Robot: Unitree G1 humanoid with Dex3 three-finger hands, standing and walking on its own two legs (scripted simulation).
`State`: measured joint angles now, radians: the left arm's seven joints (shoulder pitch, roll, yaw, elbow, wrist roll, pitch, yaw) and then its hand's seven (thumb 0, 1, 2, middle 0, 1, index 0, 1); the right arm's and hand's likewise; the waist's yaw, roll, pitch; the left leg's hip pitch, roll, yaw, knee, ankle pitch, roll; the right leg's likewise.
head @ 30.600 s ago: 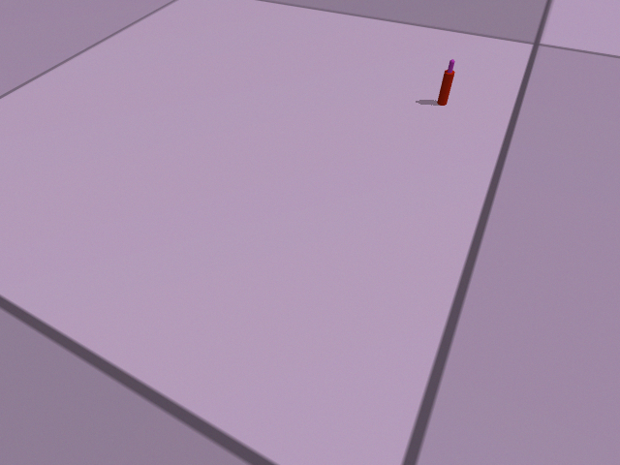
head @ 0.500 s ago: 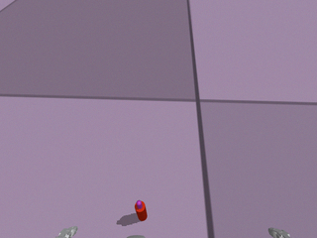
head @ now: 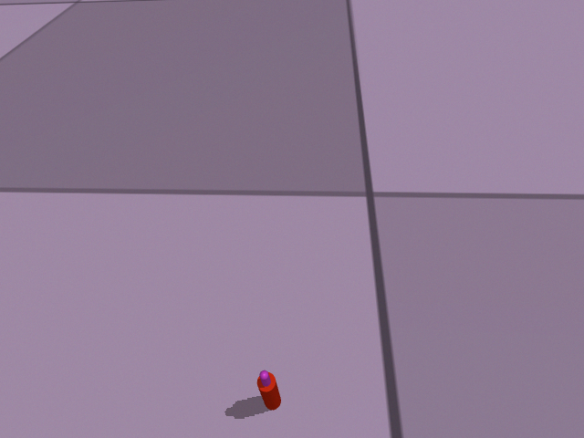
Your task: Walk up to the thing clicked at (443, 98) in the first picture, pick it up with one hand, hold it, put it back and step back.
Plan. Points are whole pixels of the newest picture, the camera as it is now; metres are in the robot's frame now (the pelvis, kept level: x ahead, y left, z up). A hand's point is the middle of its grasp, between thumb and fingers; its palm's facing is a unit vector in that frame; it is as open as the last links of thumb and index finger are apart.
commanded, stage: stand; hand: left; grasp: from the side
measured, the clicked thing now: (268, 388) +0.37 +0.14 -0.65
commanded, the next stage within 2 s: step back in 1.46 s
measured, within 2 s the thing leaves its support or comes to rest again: neither
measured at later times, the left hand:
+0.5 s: hand out of the picture +0.07 +0.24 -0.16, palm faces -0.03 -0.94 -0.33, open 7.4 cm
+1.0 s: hand out of the picture +0.10 +0.24 -0.15, palm faces -0.03 -0.94 -0.33, open 7.4 cm
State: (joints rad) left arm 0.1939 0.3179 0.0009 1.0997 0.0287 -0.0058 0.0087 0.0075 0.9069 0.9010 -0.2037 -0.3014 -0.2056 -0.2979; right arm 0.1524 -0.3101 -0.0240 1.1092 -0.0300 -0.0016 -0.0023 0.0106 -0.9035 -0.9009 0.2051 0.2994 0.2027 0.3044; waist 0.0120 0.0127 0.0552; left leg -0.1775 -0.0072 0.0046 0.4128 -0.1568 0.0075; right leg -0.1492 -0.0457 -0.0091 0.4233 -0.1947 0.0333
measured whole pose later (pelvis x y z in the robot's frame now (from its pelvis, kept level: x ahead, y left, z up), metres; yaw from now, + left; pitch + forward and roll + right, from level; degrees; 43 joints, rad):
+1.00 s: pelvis +0.03 -0.01 +0.01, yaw -1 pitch -3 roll +0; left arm 0.11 0.33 0.01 1.15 0.02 -0.01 0.00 0.01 0.91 0.90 -0.20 -0.30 -0.21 -0.30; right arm 0.11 -0.33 -0.01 1.16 -0.02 -0.01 0.00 0.01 -0.90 -0.90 0.20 0.30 0.20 0.30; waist 0.00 0.00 0.06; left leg -0.12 0.01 0.02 0.33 -0.16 0.00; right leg -0.10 -0.03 0.00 0.34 -0.19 0.03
